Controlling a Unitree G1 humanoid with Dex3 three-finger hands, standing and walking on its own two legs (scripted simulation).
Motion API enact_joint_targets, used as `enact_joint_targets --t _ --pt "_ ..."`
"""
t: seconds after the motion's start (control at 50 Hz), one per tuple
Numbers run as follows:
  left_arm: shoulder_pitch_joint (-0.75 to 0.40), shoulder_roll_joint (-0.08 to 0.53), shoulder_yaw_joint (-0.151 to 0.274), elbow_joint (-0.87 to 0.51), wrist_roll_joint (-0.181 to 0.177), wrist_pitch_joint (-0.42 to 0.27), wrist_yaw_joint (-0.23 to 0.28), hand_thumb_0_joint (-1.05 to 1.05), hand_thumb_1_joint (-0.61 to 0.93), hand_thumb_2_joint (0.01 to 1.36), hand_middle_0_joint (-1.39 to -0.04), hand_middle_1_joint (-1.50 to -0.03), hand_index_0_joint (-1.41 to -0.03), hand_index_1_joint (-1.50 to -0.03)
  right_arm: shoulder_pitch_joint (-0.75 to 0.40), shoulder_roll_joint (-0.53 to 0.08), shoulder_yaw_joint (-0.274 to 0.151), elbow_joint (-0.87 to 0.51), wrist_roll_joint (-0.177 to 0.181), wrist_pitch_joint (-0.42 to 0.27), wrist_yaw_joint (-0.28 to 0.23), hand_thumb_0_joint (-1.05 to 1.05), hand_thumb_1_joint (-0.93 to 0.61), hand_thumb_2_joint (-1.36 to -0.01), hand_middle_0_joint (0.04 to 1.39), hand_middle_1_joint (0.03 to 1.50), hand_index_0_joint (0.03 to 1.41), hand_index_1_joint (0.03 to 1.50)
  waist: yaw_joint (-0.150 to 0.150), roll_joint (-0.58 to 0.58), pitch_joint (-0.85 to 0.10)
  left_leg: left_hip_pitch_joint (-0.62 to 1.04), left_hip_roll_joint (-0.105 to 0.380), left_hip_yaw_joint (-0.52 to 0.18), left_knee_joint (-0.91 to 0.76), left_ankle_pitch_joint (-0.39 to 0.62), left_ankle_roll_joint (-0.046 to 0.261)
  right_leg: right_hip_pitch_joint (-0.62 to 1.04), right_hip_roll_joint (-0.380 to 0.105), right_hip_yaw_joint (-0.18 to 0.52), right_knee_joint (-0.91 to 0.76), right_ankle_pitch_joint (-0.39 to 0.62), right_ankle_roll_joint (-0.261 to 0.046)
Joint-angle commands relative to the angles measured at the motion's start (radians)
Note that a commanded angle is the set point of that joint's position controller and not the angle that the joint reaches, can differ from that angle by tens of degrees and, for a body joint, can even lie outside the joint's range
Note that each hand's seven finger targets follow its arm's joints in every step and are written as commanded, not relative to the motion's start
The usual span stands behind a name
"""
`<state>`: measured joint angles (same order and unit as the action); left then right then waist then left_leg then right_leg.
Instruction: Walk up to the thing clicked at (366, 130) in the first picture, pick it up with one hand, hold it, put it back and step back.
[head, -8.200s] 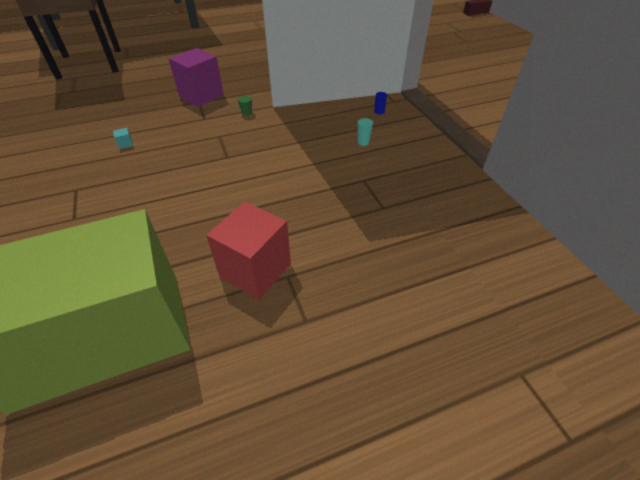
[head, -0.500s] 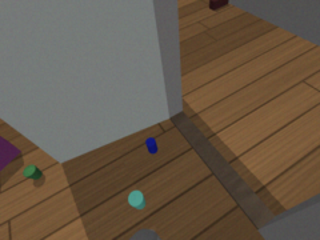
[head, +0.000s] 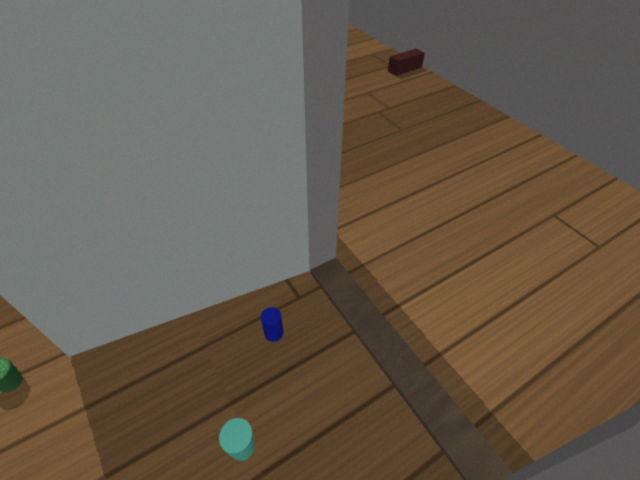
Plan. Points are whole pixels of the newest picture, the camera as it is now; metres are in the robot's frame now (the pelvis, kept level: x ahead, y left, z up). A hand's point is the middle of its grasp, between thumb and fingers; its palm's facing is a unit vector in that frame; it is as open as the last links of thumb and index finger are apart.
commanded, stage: walk up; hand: left
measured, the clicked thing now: (239, 441) +0.35 +0.24 -0.69
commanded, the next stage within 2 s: stand in 1.74 s
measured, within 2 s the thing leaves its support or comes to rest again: neither
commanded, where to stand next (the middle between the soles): +0.00 +0.02 m, yaw -2 degrees
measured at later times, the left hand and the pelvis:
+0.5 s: hand out of the picture +0.12 +0.29 -0.15, palm faces -0.05 -0.92 -0.38, open 7.4 cm; pelvis -0.01 +0.02 +0.00, yaw -2 degrees
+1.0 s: hand out of the picture +0.06 +0.26 -0.14, palm faces -0.07 -0.94 -0.33, open 7.4 cm; pelvis -0.02 +0.01 +0.01, yaw -3 degrees
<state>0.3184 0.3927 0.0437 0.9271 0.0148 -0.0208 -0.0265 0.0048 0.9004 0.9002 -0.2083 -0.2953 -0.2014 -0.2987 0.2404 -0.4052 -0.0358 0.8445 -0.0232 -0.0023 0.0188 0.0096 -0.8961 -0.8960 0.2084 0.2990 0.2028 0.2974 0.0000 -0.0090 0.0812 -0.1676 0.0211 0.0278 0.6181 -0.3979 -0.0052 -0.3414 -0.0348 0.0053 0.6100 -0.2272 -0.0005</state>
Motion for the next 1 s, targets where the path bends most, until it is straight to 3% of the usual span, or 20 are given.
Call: enact_joint_targets --t 0.0,0.02,0.04,0.1,0.18,0.26,0.3,0.34,0.4,0.48,0.54,0.56,0.58,0.6,0.66,0.72,0.78,0.82,0.88,0.98 --pt "0.039 0.285 0.077 -0.054 0.008 -0.064 0.053 0.0 0.9 0.9 -0.2 -0.3 -0.2 -0.3 0.007 -0.102 -0.026 -0.089 0.04 0.001 -0.015 0.0 -0.9 -0.9 0.2 0.3 0.2 0.3 0.026 -0.181 -0.135 -0.241 -0.005 -0.004 0.272 0.113 0.046 0.297 -0.219 0.34 -0.23 0.413 -0.101" --pt "-0.006 0.301 0.068 -0.071 0.001 -0.059 0.054 0.0 0.9 0.9 -0.2 -0.3 -0.2 -0.3 0.017 -0.131 -0.033 -0.077 0.035 0.024 -0.026 0.0 -0.9 -0.9 0.2 0.3 0.2 0.3 0.012 -0.138 -0.131 -0.217 -0.018 -0.083 0.309 -0.194 0.039 0.192 -0.329 0.481 -0.267 0.286 -0.208" --pt "-0.058 0.32 0.07 -0.083 0.004 -0.053 0.056 0.0 0.9 0.9 -0.2 -0.3 -0.2 -0.3 0.035 -0.164 -0.048 -0.053 0.027 0.034 -0.031 0.0 -0.9 -0.9 0.2 0.3 0.2 0.3 -0.001 -0.17 -0.103 -0.178 0.004 -0.104 0.349 -0.243 0.035 0.108 -0.353 0.525 -0.254 0.203 -0.265" --pt "-0.108 0.251 0.049 -0.088 0.003 -0.045 0.058 0.0 0.9 0.9 -0.2 -0.3 -0.2 -0.3 0.0 -0.176 -0.054 -0.015 0.031 0.029 -0.023 0.0 -0.9 -0.9 0.2 0.3 0.2 0.3 -0.006 -0.155 -0.113 -0.21 0.023 -0.11 0.296 -0.184 0.038 0.144 -0.231 0.303 -0.217 0.184 -0.19" --pt "-0.107 0.25 0.049 -0.086 0.008 -0.034 0.058 0.0 0.9 0.9 -0.2 -0.3 -0.2 -0.3 0.001 -0.16 -0.041 0.015 0.031 0.02 -0.024 0.0 -0.9 -0.9 0.2 0.3 0.2 0.3 0.019 -0.229 -0.178 -0.162 -0.009 -0.053 0.134 -0.092 0.011 0.175 -0.176 0.215 -0.116 0.381 -0.182" --pt "-0.196 0.205 0.036 -0.102 -0.021 0.006 0.05 0.0 0.9 0.9 -0.2 -0.3 -0.2 -0.3 0.043 -0.17 -0.051 0.078 0.013 -0.006 -0.036 0.0 -0.9 -0.9 0.2 0.3 0.2 0.3 -0.026 -0.165 -0.175 -0.006 -0.015 -0.025 -0.142 0.262 0.014 0.058 -0.121 0.135 0.031 0.328 -0.106" --pt "-0.196 0.164 0.027 -0.099 -0.03 0.018 0.045 0.0 0.9 0.9 -0.2 -0.3 -0.2 -0.3 -0.068 -0.272 -0.068 0.05 0.009 -0.014 -0.039 0.0 -0.9 -0.9 0.2 0.3 0.2 0.3 0.01 0.027 -0.123 -0.07 0.213 -0.324 -0.211 0.286 0.124 -0.046 0.021 0.075 0.106 0.028 -0.033" --pt "-0.219 0.204 0.054 -0.083 -0.021 0.042 0.057 0.0 0.9 0.9 -0.2 -0.3 -0.2 -0.3 -0.125 -0.306 -0.08 0.036 0.024 0.004 -0.041 0.0 -0.9 -0.9 0.2 0.3 0.2 0.3 0.004 0.165 -0.033 -0.196 0.335 -0.373 -0.182 0.648 0.269 -0.01 0.059 0.031 0.347 -0.27 -0.024" --pt "-0.224 0.177 0.052 -0.092 -0.026 0.047 0.049 0.0 0.9 0.9 -0.2 -0.3 -0.2 -0.3 -0.068 -0.26 -0.072 0.023 0.003 -0.009 -0.053 0.0 -0.9 -0.9 0.2 0.3 0.2 0.3 -0.009 0.171 -0.059 -0.035 0.274 -0.265 -0.089 0.92 0.247 -0.131 0.077 0.096 0.42 -0.36 -0.045" --pt "-0.217 0.158 0.051 -0.095 -0.013 0.038 0.027 0.0 0.9 0.9 -0.2 -0.3 -0.2 -0.3 -0.073 -0.262 -0.067 0.026 0.003 -0.027 -0.061 0.0 -0.9 -0.9 0.2 0.3 0.2 0.3 -0.003 0.196 -0.157 0.093 0.231 -0.24 -0.023 0.706 0.195 -0.063 0.023 0.028 0.133 -0.265 -0.034" --pt "-0.124 0.189 0.066 -0.033 0.011 0.02 0.031 0.0 0.9 0.9 -0.2 -0.3 -0.2 -0.3 -0.074 -0.225 -0.054 0.012 0.011 -0.02 -0.054 0.0 -0.9 -0.9 0.2 0.3 0.2 0.3 0.037 0.105 -0.219 -0.041 0.147 -0.124 0.115 0.532 0.119 0.254 0.016 0.04 -0.231 0.037 -0.067" --pt "-0.11 0.249 0.081 -0.034 0.024 0.009 0.036 0.0 0.9 0.9 -0.2 -0.3 -0.2 -0.3 -0.056 -0.185 -0.038 0.008 0.022 -0.023 -0.053 0.0 -0.9 -0.9 0.2 0.3 0.2 0.3 0.044 -0.033 -0.236 -0.229 0.08 -0.092 0.201 0.356 0.062 0.409 -0.09 0.244 -0.198 0.192 -0.113" --pt "-0.157 0.264 0.078 -0.053 0.028 0.004 0.034 0.0 0.9 0.9 -0.2 -0.3 -0.2 -0.3 -0.071 -0.138 -0.017 0.0 0.024 -0.024 -0.056 0.0 -0.9 -0.9 0.2 0.3 0.2 0.3 0.038 -0.132 -0.201 -0.392 -0.002 -0.002 0.209 -0.092 0.025 0.437 -0.226 0.399 -0.206 0.185 -0.199" --pt "-0.181 0.316 0.086 -0.065 0.026 0.009 0.027 0.0 0.9 0.9 -0.2 -0.3 -0.2 -0.3 -0.094 -0.182 -0.034 0.013 0.015 -0.027 -0.067 0.0 -0.9 -0.9 0.2 0.3 0.2 0.3 0.051 -0.179 -0.185 -0.277 0.017 -0.035 0.275 -0.253 0.029 0.235 -0.324 0.471 -0.214 0.126 -0.296" --pt "-0.269 0.218 0.053 -0.081 0.015 0.01 0.019 0.0 0.9 0.9 -0.2 -0.3 -0.2 -0.3 -0.065 -0.195 -0.041 0.061 0.02 -0.045 -0.044 0.0 -0.9 -0.9 0.2 0.3 0.2 0.3 -0.014 -0.089 -0.071 -0.145 0.006 -0.027 0.092 -0.064 0.034 0.104 -0.165 0.234 -0.183 0.101 -0.174" --pt "-0.257 0.21 0.043 -0.057 -0.004 0.001 0.018 0.0 0.9 0.9 -0.2 -0.3 -0.2 -0.3 -0.015 -0.156 -0.031 0.087 0.009 -0.053 -0.038 0.0 -0.9 -0.9 0.2 0.3 0.2 0.3 -0.03 -0.097 -0.109 0.011 -0.002 -0.006 -0.123 0.224 0.036 0.069 -0.122 0.178 -0.118 0.215 -0.121" --pt "-0.243 0.145 0.021 -0.047 -0.023 0.008 0.012 0.0 0.9 0.9 -0.2 -0.3 -0.2 -0.3 -0.059 -0.233 -0.04 0.08 -0.008 -0.065 -0.041 0.0 -0.9 -0.9 0.2 0.3 0.2 0.3 -0.01 0.058 -0.111 0.025 0.207 -0.32 -0.283 0.123 0.138 -0.013 -0.002 0.1 -0.029 -0.113 -0.036" --pt "-0.18 0.165 0.026 0.013 -0.011 0.008 0.015 0.0 0.9 0.9 -0.2 -0.3 -0.2 -0.3 -0.16 -0.25 -0.04 0.077 -0.001 -0.054 -0.024 0.0 -0.9 -0.9 0.2 0.3 0.2 0.3 0.037 0.096 -0.039 -0.168 0.234 -0.301 -0.326 -0.156 0.161 0.15 0.001 0.051 -0.053 -0.238 -0.049" --pt "-0.208 0.193 0.03 0.026 -0.005 -0.012 0.009 0.0 0.9 0.9 -0.2 -0.3 -0.2 -0.3 -0.15 -0.186 -0.017 0.085 0.003 -0.049 -0.021 0.0 -0.9 -0.9 0.2 0.3 0.2 0.3 0.011 0.045 -0.012 -0.15 0.07 -0.117 -0.227 -0.024 0.057 0.138 -0.059 0.179 -0.24 -0.126 -0.079" --pt "-0.25 0.183 0.02 0.057 -0.009 -0.014 0.013 0.0 0.9 0.9 -0.2 -0.3 -0.2 -0.3 -0.128 -0.182 -0.018 0.131 0.011 -0.053 -0.017 0.0 -0.9 -0.9 0.2 0.3 0.2 0.3 -0.011 0.004 -0.024 -0.026 0.076 -0.12 -0.246 0.057 0.052 0.08 -0.063 0.162 -0.297 -0.116 -0.063"
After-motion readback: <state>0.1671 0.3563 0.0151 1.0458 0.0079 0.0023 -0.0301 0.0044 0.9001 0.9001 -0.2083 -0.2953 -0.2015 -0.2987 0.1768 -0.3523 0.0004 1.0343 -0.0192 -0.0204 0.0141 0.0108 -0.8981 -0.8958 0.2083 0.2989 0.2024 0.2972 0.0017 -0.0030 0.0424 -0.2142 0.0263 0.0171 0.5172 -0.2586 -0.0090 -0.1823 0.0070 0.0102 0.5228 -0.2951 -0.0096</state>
